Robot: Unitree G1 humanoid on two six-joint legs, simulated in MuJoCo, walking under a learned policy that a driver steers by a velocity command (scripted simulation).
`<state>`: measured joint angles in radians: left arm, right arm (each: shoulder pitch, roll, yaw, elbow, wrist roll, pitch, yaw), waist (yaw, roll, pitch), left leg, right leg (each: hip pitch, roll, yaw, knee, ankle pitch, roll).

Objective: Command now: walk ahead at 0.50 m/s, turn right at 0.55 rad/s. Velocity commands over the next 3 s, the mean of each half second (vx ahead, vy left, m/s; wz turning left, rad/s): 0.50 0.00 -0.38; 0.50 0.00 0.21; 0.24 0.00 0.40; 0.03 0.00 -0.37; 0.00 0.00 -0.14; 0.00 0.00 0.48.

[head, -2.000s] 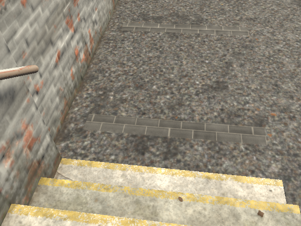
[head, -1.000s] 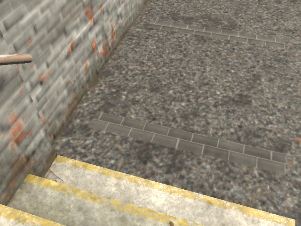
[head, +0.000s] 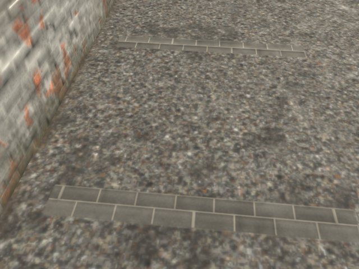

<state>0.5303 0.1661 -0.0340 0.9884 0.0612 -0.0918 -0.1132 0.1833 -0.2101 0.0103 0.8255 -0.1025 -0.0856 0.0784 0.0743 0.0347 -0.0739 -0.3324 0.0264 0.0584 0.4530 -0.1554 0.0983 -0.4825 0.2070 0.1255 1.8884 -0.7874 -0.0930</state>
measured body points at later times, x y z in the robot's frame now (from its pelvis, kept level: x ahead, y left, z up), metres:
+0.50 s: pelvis +0.23 +0.01 -0.10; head +0.23 +0.00 +0.35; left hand +0.45 +0.16 -0.21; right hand +0.01 -0.10 -0.23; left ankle +0.06 +0.09 -0.74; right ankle +0.37 -0.17 -0.81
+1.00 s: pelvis +0.57 -0.03 -0.30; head +0.59 -0.01 +0.15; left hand +0.48 +0.17 -0.46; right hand +0.75 -0.27 -0.41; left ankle +0.77 +0.07 -1.02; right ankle +0.36 -0.14 -0.92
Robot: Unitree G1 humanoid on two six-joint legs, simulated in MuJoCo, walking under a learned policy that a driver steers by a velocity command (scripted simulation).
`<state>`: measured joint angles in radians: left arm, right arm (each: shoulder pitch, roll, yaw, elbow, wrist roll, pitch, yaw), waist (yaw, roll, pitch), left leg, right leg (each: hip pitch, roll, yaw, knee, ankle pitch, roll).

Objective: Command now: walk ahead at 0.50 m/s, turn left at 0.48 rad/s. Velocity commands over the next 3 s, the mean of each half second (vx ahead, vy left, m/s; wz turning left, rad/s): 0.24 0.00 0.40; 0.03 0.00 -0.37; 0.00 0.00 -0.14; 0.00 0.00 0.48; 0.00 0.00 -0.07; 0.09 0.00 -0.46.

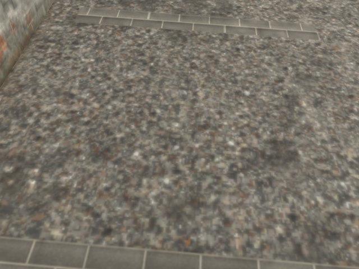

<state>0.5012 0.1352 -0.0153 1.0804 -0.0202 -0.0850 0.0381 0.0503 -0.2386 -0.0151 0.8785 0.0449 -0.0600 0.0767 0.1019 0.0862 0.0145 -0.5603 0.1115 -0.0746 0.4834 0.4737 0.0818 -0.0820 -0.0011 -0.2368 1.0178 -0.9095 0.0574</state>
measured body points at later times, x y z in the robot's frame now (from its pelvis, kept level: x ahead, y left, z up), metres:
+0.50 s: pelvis +0.23 +0.00 -0.09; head +0.24 -0.01 +0.36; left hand +0.37 +0.27 -0.17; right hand +0.40 -0.22 -0.21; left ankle +0.18 +0.11 -0.81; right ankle +0.34 -0.10 -0.81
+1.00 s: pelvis +0.28 -0.02 -0.09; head +0.32 -0.03 +0.36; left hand +0.51 +0.23 -0.16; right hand +0.38 -0.31 -0.21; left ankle +0.18 +0.11 -0.81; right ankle +0.32 -0.13 -0.80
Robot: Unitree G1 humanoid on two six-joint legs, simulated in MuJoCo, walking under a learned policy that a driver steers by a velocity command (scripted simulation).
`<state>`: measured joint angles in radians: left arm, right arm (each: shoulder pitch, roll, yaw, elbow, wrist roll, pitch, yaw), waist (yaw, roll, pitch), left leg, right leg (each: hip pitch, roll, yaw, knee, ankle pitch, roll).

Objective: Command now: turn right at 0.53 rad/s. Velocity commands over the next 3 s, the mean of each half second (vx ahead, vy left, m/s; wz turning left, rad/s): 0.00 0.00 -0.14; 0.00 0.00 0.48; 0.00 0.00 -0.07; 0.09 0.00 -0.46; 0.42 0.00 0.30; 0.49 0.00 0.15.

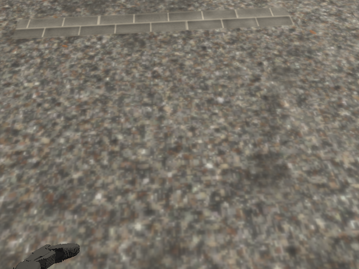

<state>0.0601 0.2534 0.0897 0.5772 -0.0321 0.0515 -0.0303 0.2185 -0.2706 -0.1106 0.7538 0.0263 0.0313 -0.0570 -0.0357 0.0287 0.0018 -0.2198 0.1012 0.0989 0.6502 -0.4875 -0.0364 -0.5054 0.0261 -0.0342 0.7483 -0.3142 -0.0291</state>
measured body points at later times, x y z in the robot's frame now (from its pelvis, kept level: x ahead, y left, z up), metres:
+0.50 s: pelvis +0.03 -0.01 +0.01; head +0.05 -0.01 +0.46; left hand +0.23 +0.20 -0.09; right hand +0.14 -0.29 -0.09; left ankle +0.05 +0.13 -0.72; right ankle +0.04 -0.11 -0.72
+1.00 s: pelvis +0.04 +0.01 +0.01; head +0.07 +0.02 +0.46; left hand +0.10 +0.31 -0.09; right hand +0.29 -0.21 -0.06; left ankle +0.00 +0.12 -0.65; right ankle +0.04 -0.11 -0.72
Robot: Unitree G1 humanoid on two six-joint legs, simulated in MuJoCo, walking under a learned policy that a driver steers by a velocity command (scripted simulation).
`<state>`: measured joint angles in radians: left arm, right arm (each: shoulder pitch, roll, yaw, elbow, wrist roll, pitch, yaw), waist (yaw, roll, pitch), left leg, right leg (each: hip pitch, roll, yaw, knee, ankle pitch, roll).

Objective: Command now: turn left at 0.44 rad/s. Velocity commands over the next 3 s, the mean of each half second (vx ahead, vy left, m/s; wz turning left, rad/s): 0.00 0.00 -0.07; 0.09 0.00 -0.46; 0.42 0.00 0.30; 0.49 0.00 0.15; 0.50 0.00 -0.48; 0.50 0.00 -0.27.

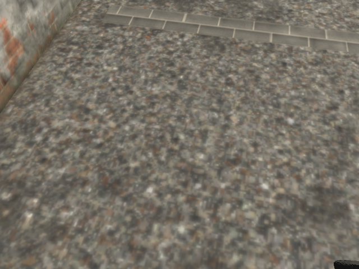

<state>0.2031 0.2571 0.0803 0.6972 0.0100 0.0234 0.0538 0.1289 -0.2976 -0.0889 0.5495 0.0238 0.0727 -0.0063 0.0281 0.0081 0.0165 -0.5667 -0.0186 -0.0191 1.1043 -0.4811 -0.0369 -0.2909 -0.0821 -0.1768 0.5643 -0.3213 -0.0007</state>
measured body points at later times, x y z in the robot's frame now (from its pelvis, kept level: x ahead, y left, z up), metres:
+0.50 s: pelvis +0.00 +0.04 +0.01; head +0.04 +0.04 +0.46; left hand +0.13 +0.32 -0.11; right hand +0.17 -0.22 -0.09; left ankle +0.01 +0.14 -0.73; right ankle -0.04 -0.10 -0.68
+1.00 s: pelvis +0.02 -0.02 +0.02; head +0.03 -0.06 +0.47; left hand +0.20 +0.21 -0.07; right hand +0.08 -0.34 -0.09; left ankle +0.14 +0.13 -0.68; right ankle -0.05 -0.08 -0.73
